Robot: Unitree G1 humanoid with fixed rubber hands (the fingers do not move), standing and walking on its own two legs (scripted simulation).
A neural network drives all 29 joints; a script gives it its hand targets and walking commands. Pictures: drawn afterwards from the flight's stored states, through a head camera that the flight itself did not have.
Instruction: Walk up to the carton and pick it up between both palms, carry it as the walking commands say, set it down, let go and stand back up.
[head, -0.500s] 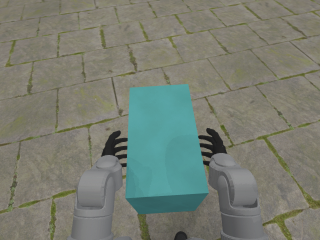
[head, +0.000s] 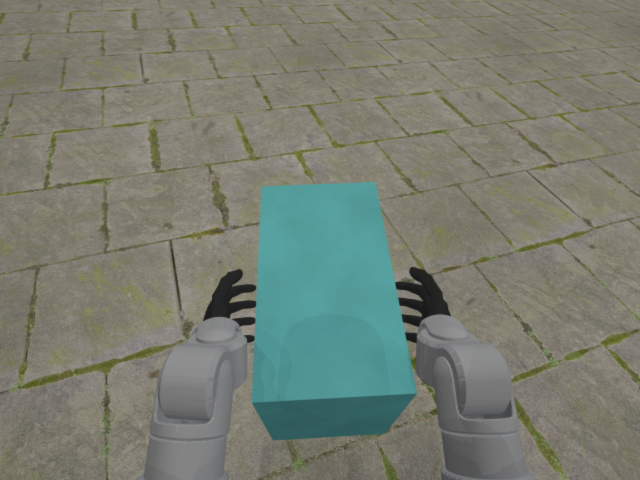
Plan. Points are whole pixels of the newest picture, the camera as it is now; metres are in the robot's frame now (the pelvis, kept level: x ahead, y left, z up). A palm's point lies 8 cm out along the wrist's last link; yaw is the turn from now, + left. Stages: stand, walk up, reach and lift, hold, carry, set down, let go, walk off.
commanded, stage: carry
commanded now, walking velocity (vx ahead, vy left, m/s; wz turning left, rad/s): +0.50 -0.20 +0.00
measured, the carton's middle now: (323, 311) +0.35 -0.01 +0.00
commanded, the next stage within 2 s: none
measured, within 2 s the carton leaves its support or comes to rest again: neither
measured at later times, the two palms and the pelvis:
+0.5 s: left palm (304, 183) +0.60 +0.02 +0.03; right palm (435, 190) +0.60 -0.23 +0.03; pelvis +0.31 -0.11 -0.02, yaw +2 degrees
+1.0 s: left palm (315, 85) +0.88 -0.01 +0.09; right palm (425, 84) +0.88 -0.26 +0.10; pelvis +0.60 -0.14 +0.01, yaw +0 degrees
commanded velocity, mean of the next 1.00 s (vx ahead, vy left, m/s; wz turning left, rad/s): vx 0.50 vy -0.20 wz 0.00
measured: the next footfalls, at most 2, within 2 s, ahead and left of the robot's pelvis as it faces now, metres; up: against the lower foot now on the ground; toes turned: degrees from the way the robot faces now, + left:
right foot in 0.32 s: +0.42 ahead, -0.19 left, +0.00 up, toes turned -9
left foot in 0.74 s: +0.57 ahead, -0.03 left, +0.00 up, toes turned +12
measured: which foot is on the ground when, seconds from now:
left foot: down 0.00-0.32, up 0.34-0.72, down 0.74-1.00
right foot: up 0.00-0.30, down 0.32-0.76, up 0.78-1.00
